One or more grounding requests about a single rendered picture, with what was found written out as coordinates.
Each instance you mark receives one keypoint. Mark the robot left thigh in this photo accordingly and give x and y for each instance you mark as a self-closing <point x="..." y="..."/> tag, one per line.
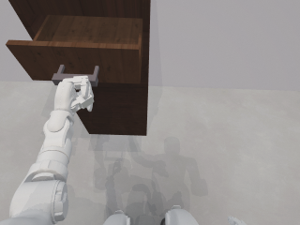
<point x="117" y="219"/>

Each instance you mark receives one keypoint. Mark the right robot hand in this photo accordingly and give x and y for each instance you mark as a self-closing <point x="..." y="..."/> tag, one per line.
<point x="235" y="221"/>

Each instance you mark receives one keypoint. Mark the left robot forearm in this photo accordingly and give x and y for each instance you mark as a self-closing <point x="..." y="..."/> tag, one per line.
<point x="54" y="155"/>

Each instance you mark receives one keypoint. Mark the robot right shin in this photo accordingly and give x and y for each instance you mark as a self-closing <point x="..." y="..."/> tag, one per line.
<point x="176" y="207"/>

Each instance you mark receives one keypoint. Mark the handle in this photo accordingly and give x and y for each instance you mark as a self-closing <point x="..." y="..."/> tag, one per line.
<point x="60" y="76"/>

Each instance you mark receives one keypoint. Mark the robot left upper arm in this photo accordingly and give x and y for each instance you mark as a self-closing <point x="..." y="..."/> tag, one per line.
<point x="39" y="203"/>

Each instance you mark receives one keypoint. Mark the drawer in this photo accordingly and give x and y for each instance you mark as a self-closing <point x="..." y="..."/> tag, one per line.
<point x="81" y="43"/>

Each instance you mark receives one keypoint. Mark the cabinet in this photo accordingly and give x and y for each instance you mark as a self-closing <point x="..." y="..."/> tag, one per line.
<point x="118" y="108"/>

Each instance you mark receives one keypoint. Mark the left robot hand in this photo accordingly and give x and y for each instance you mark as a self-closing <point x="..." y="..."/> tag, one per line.
<point x="67" y="99"/>

